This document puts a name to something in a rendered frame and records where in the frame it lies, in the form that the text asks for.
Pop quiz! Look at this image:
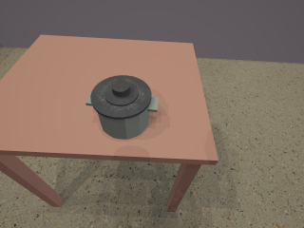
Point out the pot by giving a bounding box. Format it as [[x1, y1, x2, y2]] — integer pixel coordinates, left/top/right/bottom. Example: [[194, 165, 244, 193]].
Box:
[[85, 91, 159, 140]]

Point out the knob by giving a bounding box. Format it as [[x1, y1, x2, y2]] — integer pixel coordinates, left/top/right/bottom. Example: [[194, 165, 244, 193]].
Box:
[[111, 80, 130, 97]]

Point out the lid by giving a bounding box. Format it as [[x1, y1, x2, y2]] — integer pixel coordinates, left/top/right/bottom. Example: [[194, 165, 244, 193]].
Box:
[[90, 75, 152, 120]]

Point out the table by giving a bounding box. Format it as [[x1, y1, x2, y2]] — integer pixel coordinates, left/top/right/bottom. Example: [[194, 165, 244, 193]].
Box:
[[0, 34, 219, 212]]

